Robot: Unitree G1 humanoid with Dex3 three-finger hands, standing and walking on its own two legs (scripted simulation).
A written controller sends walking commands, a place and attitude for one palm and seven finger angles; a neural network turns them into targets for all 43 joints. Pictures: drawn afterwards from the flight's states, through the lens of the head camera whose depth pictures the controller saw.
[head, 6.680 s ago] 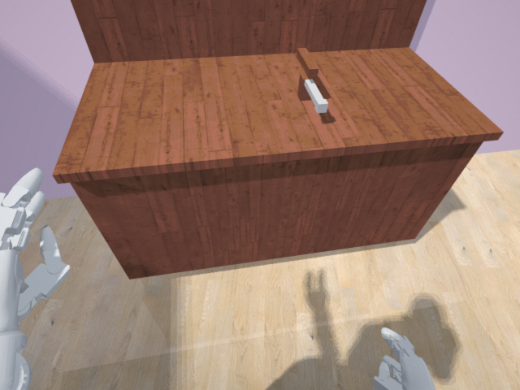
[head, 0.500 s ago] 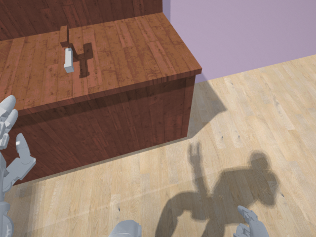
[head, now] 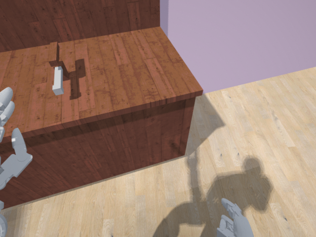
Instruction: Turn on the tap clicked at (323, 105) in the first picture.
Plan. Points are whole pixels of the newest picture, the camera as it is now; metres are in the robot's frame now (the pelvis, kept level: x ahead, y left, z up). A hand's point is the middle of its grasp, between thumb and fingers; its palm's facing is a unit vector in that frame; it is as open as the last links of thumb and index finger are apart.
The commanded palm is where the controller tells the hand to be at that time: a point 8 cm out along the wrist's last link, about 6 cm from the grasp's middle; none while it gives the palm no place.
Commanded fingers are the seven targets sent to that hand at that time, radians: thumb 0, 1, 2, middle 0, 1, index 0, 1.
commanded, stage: take the last steps up to it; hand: left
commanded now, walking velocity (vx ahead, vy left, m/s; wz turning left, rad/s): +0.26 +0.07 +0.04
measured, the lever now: (58, 89) +0.57 +0.41 +0.00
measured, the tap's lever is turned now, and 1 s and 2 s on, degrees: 0 0 0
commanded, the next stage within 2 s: come to a stop and stand still in 0.50 s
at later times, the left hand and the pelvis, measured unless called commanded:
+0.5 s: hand (41, 111) +0.32 +0.26 +0.18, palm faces +0.43 -0.82 -0.38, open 7.4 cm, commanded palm +0.25 +0.30 +0.18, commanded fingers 0.00 0.90 0.90 -0.20 -0.30 -0.20 -0.30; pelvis +0.09 +0.01 +0.00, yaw +1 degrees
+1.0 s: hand (64, 112) +0.33 +0.22 +0.17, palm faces +0.37 -0.83 -0.42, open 7.4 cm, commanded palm +0.26 +0.28 +0.18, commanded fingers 0.00 0.90 0.90 -0.20 -0.30 -0.20 -0.30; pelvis +0.11 -0.01 +0.00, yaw +2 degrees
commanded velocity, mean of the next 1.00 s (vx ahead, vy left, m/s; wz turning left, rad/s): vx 0.08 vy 0.07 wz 0.01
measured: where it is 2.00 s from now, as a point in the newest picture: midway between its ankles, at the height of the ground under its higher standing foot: outside the picture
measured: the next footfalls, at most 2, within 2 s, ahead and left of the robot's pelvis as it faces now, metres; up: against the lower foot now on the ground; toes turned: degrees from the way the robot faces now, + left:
right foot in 0.02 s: +0.08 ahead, -0.11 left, +0.00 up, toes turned -9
left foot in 0.38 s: +0.17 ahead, +0.12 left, +0.00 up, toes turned +10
